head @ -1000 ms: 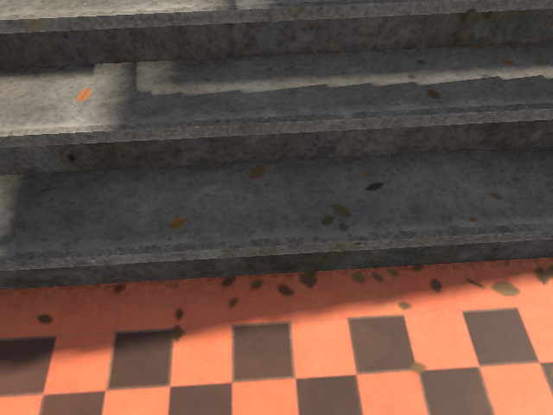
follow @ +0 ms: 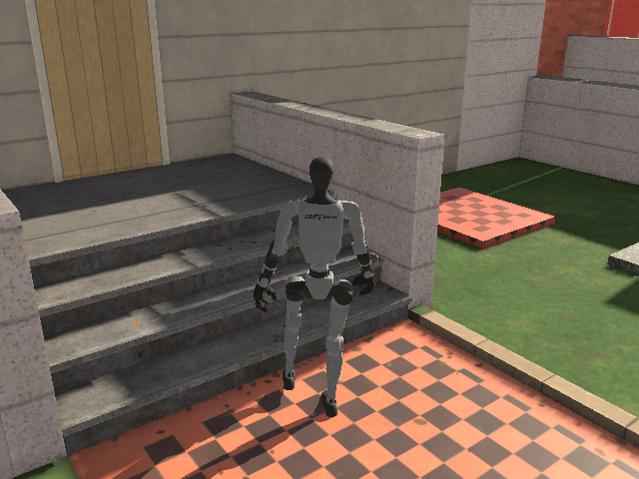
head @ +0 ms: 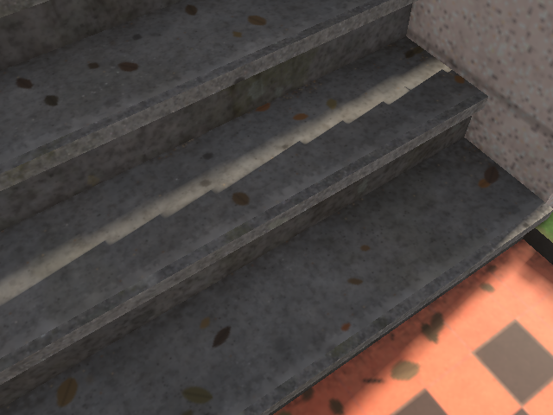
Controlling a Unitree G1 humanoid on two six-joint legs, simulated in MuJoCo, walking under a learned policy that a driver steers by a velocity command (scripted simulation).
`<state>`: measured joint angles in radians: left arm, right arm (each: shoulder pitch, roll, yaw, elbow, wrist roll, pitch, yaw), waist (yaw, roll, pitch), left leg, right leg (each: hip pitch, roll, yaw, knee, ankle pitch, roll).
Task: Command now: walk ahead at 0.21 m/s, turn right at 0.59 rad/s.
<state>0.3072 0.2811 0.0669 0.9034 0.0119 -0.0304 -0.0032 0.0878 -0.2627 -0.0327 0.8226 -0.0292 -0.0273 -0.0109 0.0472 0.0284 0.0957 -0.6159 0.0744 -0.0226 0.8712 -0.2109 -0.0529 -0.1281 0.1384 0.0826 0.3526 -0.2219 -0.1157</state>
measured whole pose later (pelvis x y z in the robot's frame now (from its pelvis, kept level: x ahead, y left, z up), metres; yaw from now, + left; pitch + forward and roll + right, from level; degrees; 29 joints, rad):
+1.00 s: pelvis +0.27 -0.14 +0.00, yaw -13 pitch +0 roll -1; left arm 0.44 0.20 0.03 0.91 0.04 -0.09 0.02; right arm 0.23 -0.23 -0.09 0.86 -0.03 0.03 0.02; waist 0.02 0.04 -0.01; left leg -0.79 0.01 0.03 1.57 -0.29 0.04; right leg 0.01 0.04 -0.22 0.27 -0.30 -0.07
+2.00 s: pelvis +0.88 -0.11 +0.18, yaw +20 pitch +5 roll +0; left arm 0.43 0.25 0.05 1.01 0.00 -0.09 0.05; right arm -0.19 -0.17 0.01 0.37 0.00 0.03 -0.01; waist 0.04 -0.02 0.05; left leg -1.06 -0.01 -0.01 1.54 -0.49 0.11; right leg -0.01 -0.21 -0.23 0.22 -0.13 0.09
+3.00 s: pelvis +1.21 +0.16 +0.49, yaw +56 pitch +6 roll -2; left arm 0.03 0.26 0.05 0.66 0.03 -0.06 -0.04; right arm 0.34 -0.26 -0.06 0.90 -0.04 -0.05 0.03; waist -0.06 -0.01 -0.10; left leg -0.44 -0.01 -0.05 0.59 -0.26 0.04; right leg -0.86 0.05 -0.02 2.12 -0.57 -0.04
